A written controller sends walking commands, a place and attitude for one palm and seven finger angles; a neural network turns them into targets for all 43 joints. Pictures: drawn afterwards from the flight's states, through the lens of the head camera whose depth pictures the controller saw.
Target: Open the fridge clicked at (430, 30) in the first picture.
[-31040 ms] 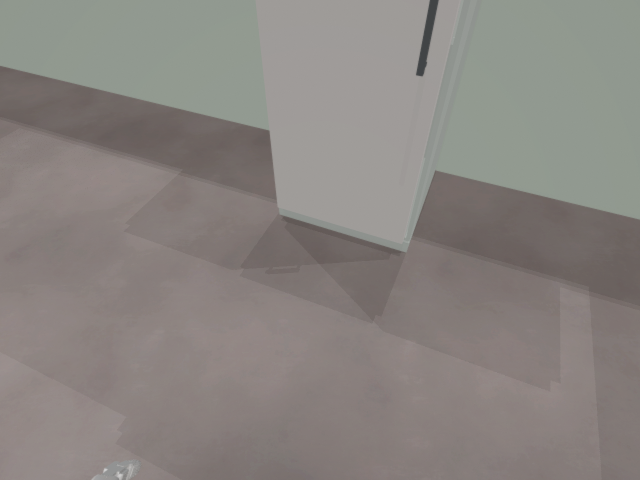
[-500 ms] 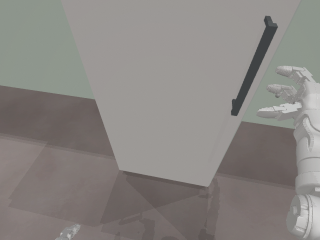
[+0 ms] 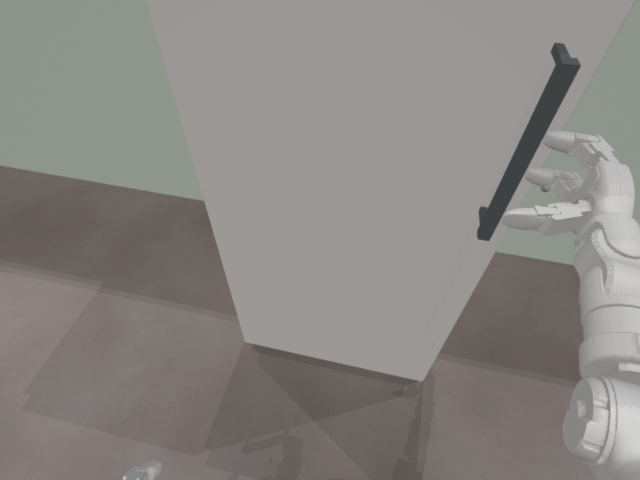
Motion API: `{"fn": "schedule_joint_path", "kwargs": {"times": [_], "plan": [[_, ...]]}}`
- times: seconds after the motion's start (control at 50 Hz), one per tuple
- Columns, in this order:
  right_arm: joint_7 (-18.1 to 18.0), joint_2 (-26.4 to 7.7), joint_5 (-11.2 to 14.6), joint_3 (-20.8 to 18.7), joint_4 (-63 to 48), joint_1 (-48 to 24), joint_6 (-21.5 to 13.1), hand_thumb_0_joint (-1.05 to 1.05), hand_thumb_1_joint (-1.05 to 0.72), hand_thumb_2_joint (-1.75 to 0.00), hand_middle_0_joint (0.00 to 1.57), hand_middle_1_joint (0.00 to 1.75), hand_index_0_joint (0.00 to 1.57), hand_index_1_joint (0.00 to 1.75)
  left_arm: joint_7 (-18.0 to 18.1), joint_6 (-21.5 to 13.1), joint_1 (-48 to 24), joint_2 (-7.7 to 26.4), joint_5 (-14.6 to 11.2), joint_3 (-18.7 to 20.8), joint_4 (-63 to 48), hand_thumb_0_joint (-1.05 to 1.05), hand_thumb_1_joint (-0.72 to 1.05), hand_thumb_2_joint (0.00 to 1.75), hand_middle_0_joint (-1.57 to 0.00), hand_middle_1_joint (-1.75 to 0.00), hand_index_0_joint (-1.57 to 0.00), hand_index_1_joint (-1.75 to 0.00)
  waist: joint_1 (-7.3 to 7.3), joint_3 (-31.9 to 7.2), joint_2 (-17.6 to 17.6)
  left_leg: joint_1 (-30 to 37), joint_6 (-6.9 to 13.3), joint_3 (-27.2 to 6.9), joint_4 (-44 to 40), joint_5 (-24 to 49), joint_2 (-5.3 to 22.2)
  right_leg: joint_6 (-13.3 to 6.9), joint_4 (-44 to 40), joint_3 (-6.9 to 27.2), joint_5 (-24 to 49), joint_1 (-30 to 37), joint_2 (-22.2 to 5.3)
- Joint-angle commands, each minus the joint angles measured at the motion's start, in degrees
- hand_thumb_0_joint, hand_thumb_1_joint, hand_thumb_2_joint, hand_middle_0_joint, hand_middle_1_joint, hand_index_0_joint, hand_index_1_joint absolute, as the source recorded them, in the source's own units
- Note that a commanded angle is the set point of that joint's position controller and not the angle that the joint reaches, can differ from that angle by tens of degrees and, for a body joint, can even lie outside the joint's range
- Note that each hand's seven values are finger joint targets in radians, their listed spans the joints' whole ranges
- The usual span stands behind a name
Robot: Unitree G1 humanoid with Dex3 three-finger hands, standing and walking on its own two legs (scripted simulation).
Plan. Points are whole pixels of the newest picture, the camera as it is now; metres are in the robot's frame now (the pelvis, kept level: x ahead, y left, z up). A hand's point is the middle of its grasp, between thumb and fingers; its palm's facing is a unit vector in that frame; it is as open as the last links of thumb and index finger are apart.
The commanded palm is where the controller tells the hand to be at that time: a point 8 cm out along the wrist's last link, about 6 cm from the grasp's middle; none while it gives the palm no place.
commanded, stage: feel for the door with the fingertips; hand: right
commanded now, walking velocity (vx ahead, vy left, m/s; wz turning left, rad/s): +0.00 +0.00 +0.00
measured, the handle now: (516, 156) +0.51 -0.19 +0.17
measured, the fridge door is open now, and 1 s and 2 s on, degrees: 0 0 0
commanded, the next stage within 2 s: slide the fingers in behind the handle in 0.42 s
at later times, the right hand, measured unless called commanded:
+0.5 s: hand (545, 179) +0.47 -0.22 +0.17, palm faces +0.13 +0.99 +0.01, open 13.9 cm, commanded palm +0.44 -0.27 +0.17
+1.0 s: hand (539, 186) +0.45 -0.20 +0.17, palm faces +0.11 +0.99 +0.00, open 14.0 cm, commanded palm +0.42 -0.25 +0.17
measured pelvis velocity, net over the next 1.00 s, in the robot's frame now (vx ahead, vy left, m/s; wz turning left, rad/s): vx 0.00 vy -0.01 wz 0.01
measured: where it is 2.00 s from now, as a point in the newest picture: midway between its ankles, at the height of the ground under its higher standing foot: outside the picture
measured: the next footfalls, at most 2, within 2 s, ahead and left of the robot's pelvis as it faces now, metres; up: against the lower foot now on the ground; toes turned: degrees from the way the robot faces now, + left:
none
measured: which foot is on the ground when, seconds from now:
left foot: down 0.00-1.00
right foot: down 0.00-1.00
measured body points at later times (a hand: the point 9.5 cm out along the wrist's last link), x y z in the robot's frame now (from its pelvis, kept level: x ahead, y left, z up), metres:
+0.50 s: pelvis +0.00 -0.01 +0.00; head +0.03 -0.01 +0.45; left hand +0.05 +0.26 -0.12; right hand +0.45 -0.27 +0.17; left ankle -0.05 +0.11 -0.73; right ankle +0.03 -0.13 -0.73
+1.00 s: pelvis +0.00 -0.01 +0.00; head +0.02 -0.01 +0.45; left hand +0.06 +0.25 -0.11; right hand +0.44 -0.26 +0.17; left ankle -0.05 +0.11 -0.73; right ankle +0.03 -0.13 -0.73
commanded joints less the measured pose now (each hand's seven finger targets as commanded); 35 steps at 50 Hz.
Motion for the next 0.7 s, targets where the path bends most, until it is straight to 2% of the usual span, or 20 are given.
{"fn": "schedule_joint_path", "kwargs": {"times": [0.0,0.04,0.1,0.14,0.16,0.18,0.22,0.24,0.32,0.34,0.36,0.38,0.4,0.44,0.48,0.5,0.6,0.62,0.64,0.68], "plan": [[1.17,-14.54,0.77,-1.17,-15.43,-30.46,-5.69,0.0,0.5,-0.3,0.3,1.2,0.3,1.2,0.54,-2.32,0.36,8.93,-0.02,3.88,-6.59,0.0,0.9,0.9,-0.2,-0.3,-0.2,-0.3,-0.2,-18.94,-4.26,-1.8,-0.15,-1.52,-3.74,23.32,-0.28,-3.07,-0.94,1.02,15.69,17.03,2.08],[2.14,-14.38,1.83,-0.99,-13.7,-29.35,-6.74,0.0,0.5,-0.3,0.3,1.2,0.3,1.2,0.6,-2.37,1.45,9.22,-0.02,4.06,-5.94,0.0,0.9,0.9,-0.2,-0.3,-0.2,-0.3,0.77,-18.19,-0.26,-1.69,-0.47,-1.38,-3.96,23.9,-0.51,-3.32,-0.49,1.13,15.77,16.49,1.82],[3.5,-13.66,2.62,-0.54,-12.09,-29.67,-6.96,0.0,0.5,-0.3,0.3,1.2,0.3,1.2,0.68,-2.45,1.46,9.36,-0.38,4.25,-5.45,0.0,0.9,0.9,-0.2,-0.3,-0.2,-0.3,0.73,-17.78,-1.33,-2.91,-0.52,-1.39,-3.89,23.39,-0.47,-3.22,-0.67,1.03,14.82,16.48,1.93],[3.74,-13.93,2.64,-0.37,-8.62,-29.91,-6.23,0.0,0.5,-0.3,0.3,1.2,0.3,1.2,0.58,-2.49,2.29,9.71,-0.3,4.19,-4.86,0.0,0.9,0.9,-0.2,-0.3,-0.2,-0.3,1.3,-15.14,0.08,-4.06,-0.75,-1.24,-4.27,21.78,-0.32,-3.37,-0.48,1.04,12.96,14.51,1.99],[3.51,-15.42,2.33,-1.62,-8.51,-30.63,-6.01,0.0,0.5,-0.3,0.3,1.2,0.3,1.2,0.51,-2.42,2.23,9.84,-0.32,4.21,-4.85,0.0,0.9,0.9,-0.2,-0.3,-0.2,-0.3,0.65,-15.76,-0.67,-4.05,-0.62,-1.35,-4.06,21.56,-0.3,-3.31,-0.67,1.25,12.9,14.29,2.05],[3.42,-13.77,1.96,-0.02,-7.96,-31.12,-5.67,0.0,0.5,-0.3,0.3,1.2,0.3,1.2,0.49,-2.34,2.02,9.65,-0.41,4.17,-5.03,0.0,0.9,0.9,-0.2,-0.3,-0.2,-0.3,1.01,-15.0,-1.85,-5.09,-0.53,-1.2,-4.05,20.76,-0.33,-3.25,-0.73,1.32,12.77,14.63,2.07],[2.8,-14.48,1.6,-0.45,-7.71,-33.43,-5.86,0.0,0.5,-0.3,0.3,1.2,0.3,1.2,0.33,-2.49,2.45,9.76,-0.14,4.14,-4.89,0.0,0.9,0.9,-0.2,-0.3,-0.2,-0.3,1.12,-15.23,-2.82,-6.1,-0.43,-1.1,-4.05,19.11,-0.38,-3.14,-0.64,1.67,12.2,14.65,2.04],[2.26,-16.41,1.46,-2.23,-7.31,-32.41,-6.39,0.0,0.5,-0.3,0.3,1.2,0.3,1.2,0.32,-2.38,3.23,9.99,0.07,4.34,-4.78,0.0,0.9,0.9,-0.2,-0.3,-0.2,-0.3,0.9,-16.29,-0.4,-5.09,-0.43,-0.99,-3.85,19.26,-0.41,-3.32,-0.27,1.67,12.63,14.31,1.89],[1.36,-17.08,0.8,-2.87,-8.59,-34.42,-8.77,0.0,0.5,-0.3,0.3,1.2,0.3,1.2,0.1,-2.66,3.32,9.82,0.26,4.32,-4.86,0.0,0.9,0.9,-0.2,-0.3,-0.2,-0.3,0.75,-19.39,-2.79,-4.99,-0.29,-1.19,-2.86,20.64,-0.58,-3.0,0.1,1.78,14.62,16.05,1.8],[1.12,-17.42,0.71,-2.88,-8.78,-34.94,-9.45,0.0,0.5,-0.3,0.3,1.2,0.3,1.2,0.04,-2.59,3.82,9.91,0.42,4.29,-4.71,0.0,0.9,0.9,-0.2,-0.3,-0.2,-0.3,1.12,-19.28,-1.8,-4.68,-0.34,-1.11,-2.8,21.07,-0.63,-3.16,0.41,1.75,15.13,16.01,1.71],[1.02,-17.5,0.45,-2.94,-10.39,-35.6,-10.08,0.0,0.5,-0.3,0.3,1.2,0.3,1.2,-0.05,-2.66,3.44,9.93,0.35,4.38,-4.84,0.0,0.9,0.9,-0.2,-0.3,-0.2,-0.3,0.79,-21.19,-4.16,-5.14,-0.19,-1.17,-2.35,21.32,-0.72,-2.9,0.41,1.95,16.01,17.4,1.65],[1.02,-15.42,0.35,-1.54,-9.27,-34.72,-10.04,0.0,0.5,-0.3,0.3,1.2,0.3,1.2,-0.18,-2.76,3.52,9.67,0.34,4.32,-4.83,0.0,0.9,0.9,-0.2,-0.3,-0.2,-0.3,0.93,-20.9,-3.91,-5.8,-0.09,-0.85,-2.25,21.08,-0.91,-2.8,0.44,2.17,16.53,18.13,1.55],[0.97,-16.04,0.3,-2.33,-8.16,-33.96,-9.85,0.0,0.5,-0.3,0.3,1.2,0.3,1.2,-0.25,-2.73,3.66,9.8,0.34,4.39,-4.77,0.0,0.9,0.9,-0.2,-0.3,-0.2,-0.3,0.73,-20.36,-4.28,-6.39,-0.1,-0.85,-2.43,20.3,-0.95,-2.74,0.55,2.02,16.0,17.75,1.46],[1.14,-15.83,0.33,-1.61,-6.9,-35.36,-9.78,0.0,0.5,-0.3,0.3,1.2,0.3,1.2,-0.15,-2.59,4.2,10.02,0.4,4.39,-4.46,0.0,0.9,0.9,-0.2,-0.3,-0.2,-0.3,1.77,-18.21,-1.41,-6.7,-0.28,-0.73,-2.85,19.22,-0.96,-3.01,0.54,2.12,14.61,16.25,1.32],[1.17,-16.46,0.33,-2.2,-5.57,-36.32,-9.32,0.0,0.5,-0.3,0.3,1.2,0.3,1.2,-0.08,-2.69,4.12,10.11,0.32,4.34,-4.36,0.0,0.9,0.9,-0.2,-0.3,-0.2,-0.3,1.75,-17.75,-1.22,-7.16,-0.41,-0.84,-3.02,18.25,-0.95,-3.02,0.12,2.11,12.93,15.42,1.33],[1.18,-17.9,0.17,-3.0,-6.14,-37.39,-9.52,0.0,0.5,-0.3,0.3,1.2,0.3,1.2,0.02,-2.66,4.06,10.23,0.31,4.32,-4.32,0.0,0.9,0.9,-0.2,-0.3,-0.2,-0.3,1.53,-18.2,-2.83,-7.24,-0.24,-0.93,-2.92,18.02,-0.86,-2.9,0.06,2.26,13.05,15.7,1.31],[1.33,-14.3,0.63,-1.44,-8.13,-33.11,-9.41,0.0,0.5,-0.3,0.3,1.2,0.3,1.2,-0.36,-2.92,4.04,9.7,0.26,4.37,-5.17,0.0,0.9,0.9,-0.2,-0.3,-0.2,-0.3,0.37,-20.55,-4.53,-7.23,0.22,-0.29,-2.23,18.91,-1.21,-2.46,0.33,2.68,16.27,18.48,1.08],[1.35,-12.1,0.83,0.42,-8.58,-33.38,-9.19,0.0,0.5,-0.3,0.3,1.2,0.3,1.2,-0.45,-3.0,3.57,9.5,0.17,4.26,-5.27,0.0,0.9,0.9,-0.2,-0.3,-0.2,-0.3,0.98,-19.01,-5.21,-8.31,0.16,-0.13,-2.52,18.04,-1.27,-2.38,0.13,2.62,15.62,18.76,0.94],[1.12,-11.54,1.12,0.57,-8.41,-33.19,-9.2,0.0,0.5,-0.3,0.3,1.2,0.3,1.2,-0.43,-3.06,4.1,9.54,0.28,4.33,-5.14,0.0,0.9,0.9,-0.2,-0.3,-0.2,-0.3,1.41,-18.5,-2.11,-7.87,0.01,0.11,-2.8,17.35,-1.34,-2.66,0.19,2.81,14.86,18.09,0.93],[0.89,-11.84,1.23,0.19,-8.17,-32.88,-8.45,0.0,0.5,-0.3,0.3,1.2,0.3,1.2,-0.54,-3.2,3.53,9.71,0.16,4.31,-5.28,0.0,0.9,0.9,-0.2,-0.3,-0.2,-0.3,0.95,-17.55,-2.37,-7.92,-0.03,-0.08,-2.94,16.37,-1.28,-2.61,-0.44,2.7,13.08,16.82,0.98]]}}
